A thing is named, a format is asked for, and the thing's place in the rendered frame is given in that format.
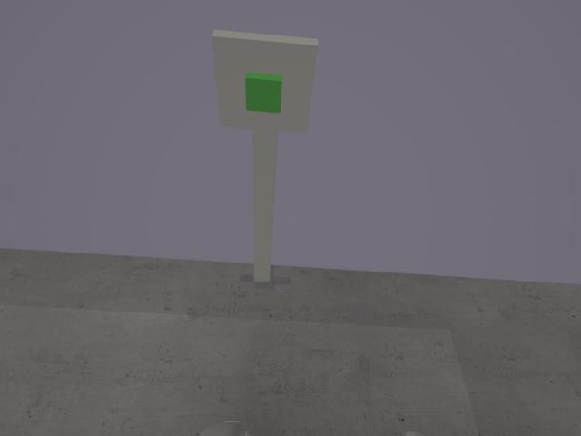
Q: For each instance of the button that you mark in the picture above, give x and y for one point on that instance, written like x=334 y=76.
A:
x=263 y=92

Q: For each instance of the panel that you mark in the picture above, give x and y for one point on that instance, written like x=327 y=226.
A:
x=235 y=54

